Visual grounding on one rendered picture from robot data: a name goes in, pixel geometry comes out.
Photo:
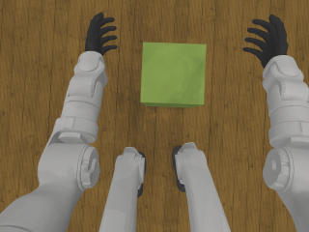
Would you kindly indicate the robot left upper arm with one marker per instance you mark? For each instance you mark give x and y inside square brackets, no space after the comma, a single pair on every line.
[66,170]

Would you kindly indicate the robot left forearm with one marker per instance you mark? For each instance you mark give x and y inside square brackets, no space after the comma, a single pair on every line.
[78,123]

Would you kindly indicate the right robot hand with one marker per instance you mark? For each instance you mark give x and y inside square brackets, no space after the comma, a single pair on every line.
[275,39]

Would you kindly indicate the left robot foot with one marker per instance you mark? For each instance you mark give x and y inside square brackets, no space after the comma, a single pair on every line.
[140,191]

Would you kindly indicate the robot right forearm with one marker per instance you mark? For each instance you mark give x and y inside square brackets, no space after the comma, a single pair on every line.
[287,102]

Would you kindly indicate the robot right upper arm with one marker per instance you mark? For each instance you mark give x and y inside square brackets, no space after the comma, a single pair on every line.
[286,171]

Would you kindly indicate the carton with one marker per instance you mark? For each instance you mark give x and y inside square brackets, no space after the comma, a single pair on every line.
[173,74]

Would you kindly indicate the left robot hand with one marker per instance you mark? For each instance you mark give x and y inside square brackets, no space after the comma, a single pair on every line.
[94,39]

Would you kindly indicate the right robot thigh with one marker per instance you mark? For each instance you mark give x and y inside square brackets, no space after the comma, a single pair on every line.
[205,210]

